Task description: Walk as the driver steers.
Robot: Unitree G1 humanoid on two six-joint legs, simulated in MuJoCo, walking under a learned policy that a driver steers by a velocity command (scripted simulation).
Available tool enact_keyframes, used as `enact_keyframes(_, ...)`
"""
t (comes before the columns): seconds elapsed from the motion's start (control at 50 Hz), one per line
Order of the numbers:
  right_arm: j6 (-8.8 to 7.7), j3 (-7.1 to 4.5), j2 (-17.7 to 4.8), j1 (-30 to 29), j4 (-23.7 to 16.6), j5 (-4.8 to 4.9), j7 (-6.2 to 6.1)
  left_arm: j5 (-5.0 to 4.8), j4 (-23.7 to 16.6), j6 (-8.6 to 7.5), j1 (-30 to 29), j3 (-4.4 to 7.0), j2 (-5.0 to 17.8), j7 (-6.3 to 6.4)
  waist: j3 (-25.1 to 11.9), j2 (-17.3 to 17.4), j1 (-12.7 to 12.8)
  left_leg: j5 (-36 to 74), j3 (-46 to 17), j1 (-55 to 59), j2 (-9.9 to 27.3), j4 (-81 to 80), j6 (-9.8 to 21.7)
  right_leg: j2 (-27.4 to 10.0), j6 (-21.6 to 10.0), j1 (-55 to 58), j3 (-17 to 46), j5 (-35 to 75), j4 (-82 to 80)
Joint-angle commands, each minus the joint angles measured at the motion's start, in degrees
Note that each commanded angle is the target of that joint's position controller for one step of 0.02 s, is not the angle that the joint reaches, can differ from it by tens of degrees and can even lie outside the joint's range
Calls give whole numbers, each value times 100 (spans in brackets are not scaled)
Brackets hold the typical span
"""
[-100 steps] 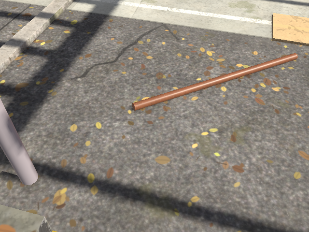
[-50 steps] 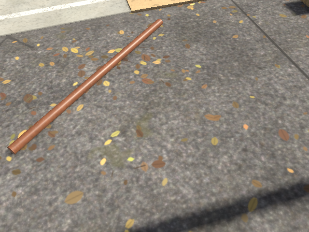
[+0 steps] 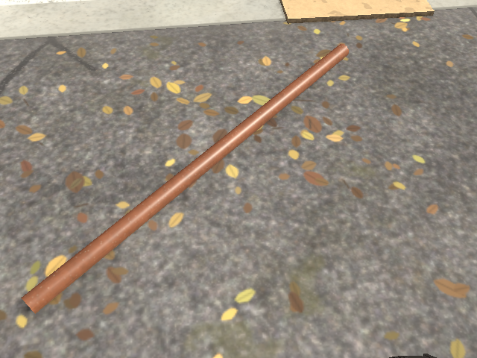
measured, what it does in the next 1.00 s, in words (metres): walks ahead, turning left: left foot, then right foot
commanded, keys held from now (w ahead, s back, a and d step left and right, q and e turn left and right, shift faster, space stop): w+shift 0.44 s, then w+q+shift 0.56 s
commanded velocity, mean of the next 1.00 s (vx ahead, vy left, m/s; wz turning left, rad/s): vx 0.99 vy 0.00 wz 0.24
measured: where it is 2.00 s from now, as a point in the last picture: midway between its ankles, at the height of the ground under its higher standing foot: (151, 50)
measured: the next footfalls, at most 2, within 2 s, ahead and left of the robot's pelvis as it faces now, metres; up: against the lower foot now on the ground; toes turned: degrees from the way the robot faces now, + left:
left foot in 0.16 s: +0.40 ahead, +0.15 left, +0.00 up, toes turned -2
right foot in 0.62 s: +0.83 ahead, -0.08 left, +0.00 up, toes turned -2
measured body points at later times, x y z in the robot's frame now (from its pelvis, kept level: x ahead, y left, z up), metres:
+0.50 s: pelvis +0.49 +0.06 +0.01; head +0.52 +0.05 +0.46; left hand +0.75 +0.25 -0.06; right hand +0.36 -0.18 -0.13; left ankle +0.36 +0.16 -0.73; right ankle +0.71 -0.09 -0.67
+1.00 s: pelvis +0.98 +0.04 -0.01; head +1.00 +0.06 +0.44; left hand +0.82 +0.27 -0.15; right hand +1.27 -0.11 -0.08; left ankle +1.16 +0.17 -0.67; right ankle +0.79 -0.08 -0.72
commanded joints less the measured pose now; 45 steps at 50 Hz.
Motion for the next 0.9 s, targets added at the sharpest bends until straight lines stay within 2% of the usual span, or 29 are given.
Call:
enact_keyframes(0.02, -13, -92, -475, -163, -317, 195, 18, -177, -596, -316, -584, 217, 1081, -94, 247, -423, -215, 1698, 623, 1971, -135, -1211, 102, -1613, -636, -2105, 1195, 2444, -1750)
enact_keyframes(0.06, -15, -138, -574, -698, -459, 202, -7, -216, -403, -315, -156, 170, 917, -126, 494, -41, 103, 2083, 793, 1650, -241, -1878, 342, -1627, -449, -1192, 1051, 2926, -1830)
enact_keyframes(0.1, -8, -216, -673, -469, -464, 213, -14, -124, -377, -287, -66, 191, 1154, -78, 75, -72, -5, 1601, 941, 1828, -653, -2113, 517, -1684, -285, -135, 881, 4770, -1226)
enact_keyframes(0.12, -48, -304, -857, 68, -333, 193, -46, -47, -322, -262, 18, 232, 1369, -57, -219, -274, -264, 1091, 952, 2261, -839, -2168, 618, -1813, -192, 241, 826, 5781, -380)
enact_keyframes(0.14, -52, -434, -1078, 1125, -16, 203, -99, 83, -323, -214, -114, 261, 1492, -16, -721, -306, -830, 605, 970, 3226, -1020, -2123, 691, -1794, -89, 181, 716, 6162, 856)
enact_keyframes(0.16, -8, -576, -1351, 2453, 341, 153, -201, 202, -388, -189, -449, 243, 1408, 11, -1255, -324, -1574, 16, 766, 4567, -739, -1917, 788, -1564, -11, -605, 543, 5561, 2492)
enact_keyframes(0.18, 15, -703, -1844, 3335, 482, -17, -281, 156, -633, -209, -461, 92, 646, 2, -1935, 778, -1696, -2273, -1149, 5642, 580, -2118, 1168, -862, 149, -1948, 166, 2151, 5309)
enact_keyframes(0.2, 24, -706, -1866, 2941, 559, -29, -151, -183, -831, -304, 302, -1, 327, -57, -2444, 2328, -837, -3456, -4666, 6073, 1526, -3892, 1596, -287, 142, -3285, 526, -892, 6309)
enact_keyframes(0.22, 18, -661, -1385, 2006, 408, 33, -83, -69, -858, -258, -277, 3, 693, 3, -1334, 1259, -716, -4001, -4179, 5303, 1289, -4109, 1564, -874, 23, -3914, 440, -342, 6227)
enact_keyframes(0.24, -25, -594, -991, 1594, 373, 79, -60, -10, -948, -227, -790, 11, 772, -39, -746, 350, -649, -3127, -3143, 4453, 1108, -3970, 1519, -1133, 49, -3868, 390, 132, 5828)
enact_keyframes(0.26, -52, -524, -758, 1541, 471, 47, -56, 63, -1027, -195, -1116, -13, 669, -85, -448, -88, -549, -2310, -2457, 3765, 830, -4012, 1388, -1276, 52, -3616, 380, 215, 5508)
enact_keyframes(0.3, -129, -416, -539, 1698, 732, 86, -117, 195, -1199, -66, -1214, -114, 346, -214, -308, 154, -229, -1669, -1712, 3033, 556, -4204, 1276, -1464, 163, -3364, 457, 159, 5103)
enact_keyframes(0.34, -230, -423, -644, 1851, 897, 216, -128, 199, -1425, 12, -1581, -182, 287, -254, -15, 224, -98, -1381, -1288, 2826, 436, -4592, 1256, -1632, 288, -3724, 365, 184, 4656)
enact_keyframes(0.4, -309, -445, -778, 1995, 912, 245, -76, 206, -1889, -6, -2642, -261, 457, -313, 422, -25, -192, -238, -451, 2591, 154, -5215, 1327, -1795, 502, -3967, -205, 1137, 3182)
enact_keyframes(0.44, -373, -462, -821, 2116, 939, 300, -59, 168, -2071, -60, -3058, -362, 357, -392, 456, -116, -256, 766, 110, 2357, -47, -5511, 1228, -1750, 487, -3169, -573, 2133, 1923)
enact_keyframes(0.48, -402, -476, -960, 2371, 1019, 396, -80, 126, -2185, -81, -3365, -395, 335, -412, 478, -98, -340, 1538, 111, 2439, 118, -5827, 1207, -1637, 435, -2421, -640, 2826, 1277)
enact_keyframes(0.52, -355, -488, -1118, 2518, 1066, 373, -103, 124, -2233, -77, -3419, -356, 509, -327, 336, -17, -323, 2913, 131, 3366, 208, -5486, 1191, -1444, 399, -2367, -695, 2650, 900)
enact_keyframes(0.56, -278, -531, -1408, 2610, 1095, 287, -158, 170, -2145, -89, -2976, -248, 799, -198, -276, 199, -74, 5203, 105, 4188, 303, -4287, 1048, -1055, 317, -1757, -724, 1786, 772)
enact_keyframes(0.58, -200, -565, -1558, 2620, 1121, 210, -198, 162, -1934, -105, -2195, -157, 999, -107, -768, 374, 277, 5713, 93, 4249, 301, -3193, 981, -903, 268, -967, -661, 1170, 816)
enact_keyframes(0.6, -128, -585, -1614, 2454, 1089, 175, -226, 161, -1575, -126, -1011, -63, 1168, -16, -1328, 336, 862, 5102, 160, 3693, 134, -1655, 917, -1031, 245, 346, -570, 970, 665)
enact_keyframes(0.62, -122, -492, -1143, 2484, 929, 136, -206, 302, -1409, -137, -32, 80, 1609, 107, -2061, -48, 1092, 3362, 226, 2490, -168, 267, 943, -2161, 190, 1764, 510, -506, 908)
enact_keyframes(0.64, -139, -275, -41, 3299, 705, 426, -140, 528, -1432, -161, -77, 181, 1975, 91, -2911, -1700, 343, -1536, 225, 409, -926, 2373, 828, -3882, -264, 3175, 3410, -2448, 142)
enact_keyframes(0.66, -137, -412, -742, 2848, 619, 497, -184, 361, -1480, -120, -344, 168, 1631, 18, -2904, -1398, 453, -1258, -31, -59, -823, 2941, 973, -3823, -256, 2744, 4432, -2919, -809)
enact_keyframes(0.68, -105, -474, -927, 2084, 504, 443, -191, 317, -1459, -158, -903, 77, 1162, 8, -1707, -858, 331, -546, 33, -386, -478, 2766, 974, -3481, -81, 1807, 3181, -2310, -826)
enact_keyframes(0.7, -72, -452, -848, 1803, 476, 385, -141, 298, -1397, -204, -1107, 30, 884, -10, -1122, -380, 235, -278, 63, -279, -285, 2469, 951, -3288, -1, 1018, 2287, -1147, -874)
enact_keyframes(0.76, 207, -415, -414, 1711, 365, 196, 18, 196, -1043, -312, -937, -84, 465, 12, -594, -488, -188, -225, 145, 67, 5, 2280, 853, -2857, 294, -62, 675, 385, -1114)
enact_keyframes(0.82, 393, -353, -265, 890, -101, 162, 144, 24, -821, -417, -863, -112, 350, -17, -78, -475, -327, 164, 372, -489, 164, 1846, 754, -2644, 537, -339, -458, 1258, -1489)
enact_keyframes(0.86, 428, -274, -175, 500, -334, 182, 196, 96, -688, -453, -622, -116, 354, -33, -16, -648, -325, 529, 715, -814, 37, 2042, 807, -2442, 617, -170, -1065, 2179, -1534)
enact_keyframes(0.9, 437, -233, -337, 81, -586, 207, 235, 144, -694, -471, -672, -109, 500, -10, 316, -379, -468, 838, 755, -912, 47, 1245, 924, -2383, 736, -214, -1516, 2853, -1711)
